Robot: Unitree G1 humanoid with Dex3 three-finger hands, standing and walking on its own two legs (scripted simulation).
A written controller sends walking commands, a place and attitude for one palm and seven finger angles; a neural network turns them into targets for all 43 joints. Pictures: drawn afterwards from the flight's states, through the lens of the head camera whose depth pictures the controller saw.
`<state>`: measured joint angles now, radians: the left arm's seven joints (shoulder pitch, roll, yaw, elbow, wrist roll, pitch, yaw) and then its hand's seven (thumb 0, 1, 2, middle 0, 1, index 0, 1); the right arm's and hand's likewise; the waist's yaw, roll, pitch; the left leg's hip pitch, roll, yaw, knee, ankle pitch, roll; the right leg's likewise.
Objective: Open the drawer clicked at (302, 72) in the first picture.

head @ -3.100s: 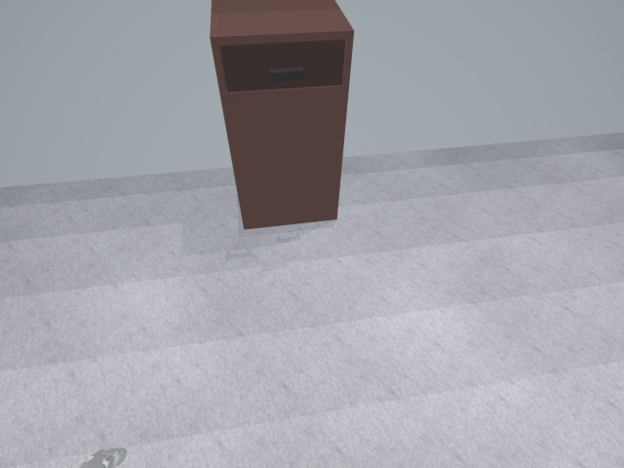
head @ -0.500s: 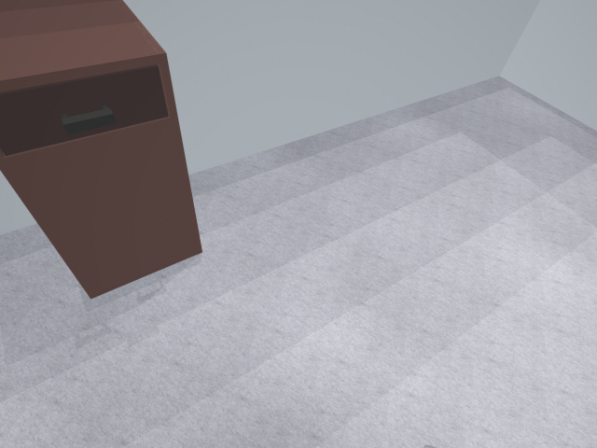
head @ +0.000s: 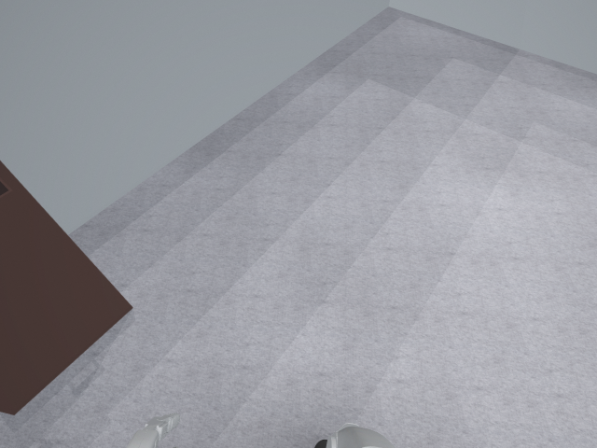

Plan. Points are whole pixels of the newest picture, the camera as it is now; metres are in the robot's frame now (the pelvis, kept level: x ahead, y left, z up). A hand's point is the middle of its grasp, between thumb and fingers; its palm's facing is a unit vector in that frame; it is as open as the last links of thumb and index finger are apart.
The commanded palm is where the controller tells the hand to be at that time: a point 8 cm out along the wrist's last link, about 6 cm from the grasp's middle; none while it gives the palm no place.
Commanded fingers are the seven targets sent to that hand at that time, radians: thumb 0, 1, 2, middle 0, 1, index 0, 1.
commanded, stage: walk to a spot facing it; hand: left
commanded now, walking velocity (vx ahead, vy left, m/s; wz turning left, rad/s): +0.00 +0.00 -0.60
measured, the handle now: out of the picture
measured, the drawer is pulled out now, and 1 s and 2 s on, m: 0.00 0.00 0.00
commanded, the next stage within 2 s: none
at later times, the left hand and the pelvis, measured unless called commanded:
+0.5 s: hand (131, 420) +0.17 +0.26 -0.15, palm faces -0.18 -0.96 -0.22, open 7.3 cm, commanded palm none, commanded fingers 0.00 0.90 0.90 -0.20 -0.30 -0.20 -0.30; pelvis +0.06 +0.06 +0.03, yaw -18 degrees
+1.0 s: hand (232, 345) +0.28 +0.12 -0.12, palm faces -0.55 -0.79 -0.29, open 7.3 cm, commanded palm none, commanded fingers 0.00 0.90 0.90 -0.20 -0.30 -0.20 -0.30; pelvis +0.06 +0.02 +0.02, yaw -36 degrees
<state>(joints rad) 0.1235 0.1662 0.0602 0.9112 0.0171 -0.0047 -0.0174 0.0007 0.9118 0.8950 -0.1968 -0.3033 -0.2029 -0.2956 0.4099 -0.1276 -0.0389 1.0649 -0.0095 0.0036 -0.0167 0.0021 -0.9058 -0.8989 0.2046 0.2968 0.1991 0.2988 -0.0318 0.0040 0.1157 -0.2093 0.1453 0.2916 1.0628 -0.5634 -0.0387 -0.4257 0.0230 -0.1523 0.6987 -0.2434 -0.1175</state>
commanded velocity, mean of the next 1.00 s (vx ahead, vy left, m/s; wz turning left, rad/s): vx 0.00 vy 0.00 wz -0.60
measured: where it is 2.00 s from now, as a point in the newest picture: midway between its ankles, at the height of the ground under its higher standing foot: outside the picture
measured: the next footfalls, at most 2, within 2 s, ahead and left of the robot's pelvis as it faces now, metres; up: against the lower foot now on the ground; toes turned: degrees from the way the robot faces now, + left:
left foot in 0.40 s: +0.11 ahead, +0.17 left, +0.00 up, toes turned -11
right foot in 0.84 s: +0.04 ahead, -0.08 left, +0.00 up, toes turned -38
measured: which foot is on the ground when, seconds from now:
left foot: up 0.00-0.38, down 0.40-0.84, up 0.86-1.00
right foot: down 0.00-0.40, up 0.42-0.82, down 0.84-1.00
